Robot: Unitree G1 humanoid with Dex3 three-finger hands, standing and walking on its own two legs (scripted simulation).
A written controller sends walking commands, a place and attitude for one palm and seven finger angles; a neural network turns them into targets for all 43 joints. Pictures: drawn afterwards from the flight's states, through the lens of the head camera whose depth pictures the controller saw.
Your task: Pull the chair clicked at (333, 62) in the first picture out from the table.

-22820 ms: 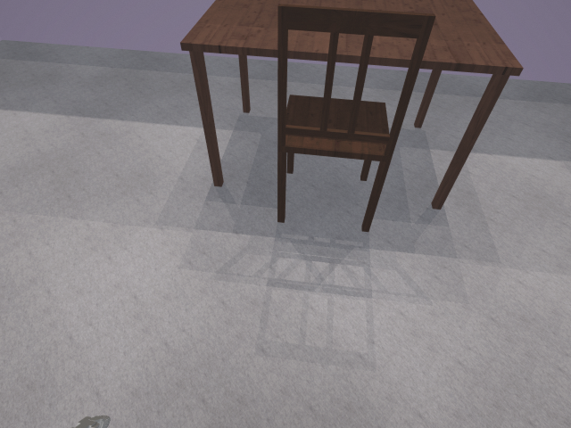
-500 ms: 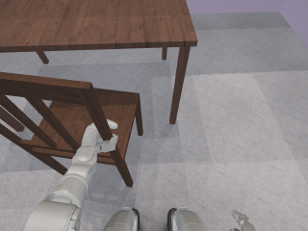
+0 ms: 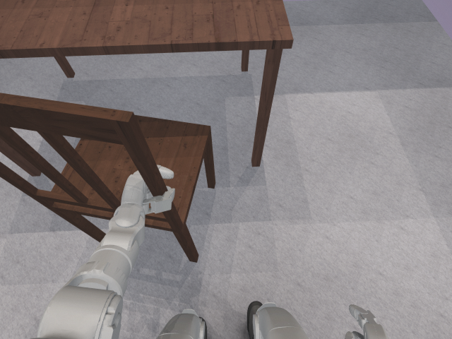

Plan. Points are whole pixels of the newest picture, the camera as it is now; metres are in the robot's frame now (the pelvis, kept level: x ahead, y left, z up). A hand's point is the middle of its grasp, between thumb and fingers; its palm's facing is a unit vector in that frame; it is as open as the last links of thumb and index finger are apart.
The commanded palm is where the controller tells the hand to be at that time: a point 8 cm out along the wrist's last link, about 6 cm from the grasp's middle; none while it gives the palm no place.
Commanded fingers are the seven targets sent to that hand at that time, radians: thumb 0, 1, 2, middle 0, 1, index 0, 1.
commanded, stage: step backward, pulling the chair out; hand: left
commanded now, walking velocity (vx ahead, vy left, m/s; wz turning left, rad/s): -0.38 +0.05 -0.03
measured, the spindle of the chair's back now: (47, 169) +0.46 +0.38 -0.06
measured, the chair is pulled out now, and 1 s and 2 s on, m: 0.22 0.33 0.43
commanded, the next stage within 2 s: none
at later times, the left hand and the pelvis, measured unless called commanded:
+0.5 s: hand (163, 232) +0.31 +0.12 -0.06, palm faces -0.08 -0.98 -0.19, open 6.1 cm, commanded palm +0.31 +0.17 -0.05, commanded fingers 0.00 0.90 0.90 -0.50 -1.45 -0.50 -1.45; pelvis -0.06 +0.01 +0.00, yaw -2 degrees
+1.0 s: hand (163, 257) +0.26 +0.11 -0.06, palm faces -0.07 -0.98 -0.19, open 6.2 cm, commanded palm +0.27 +0.16 -0.06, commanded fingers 0.00 0.90 0.90 -0.50 -1.45 -0.50 -1.45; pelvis -0.10 +0.00 +0.00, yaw -3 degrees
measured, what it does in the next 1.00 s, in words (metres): walks backwards: left foot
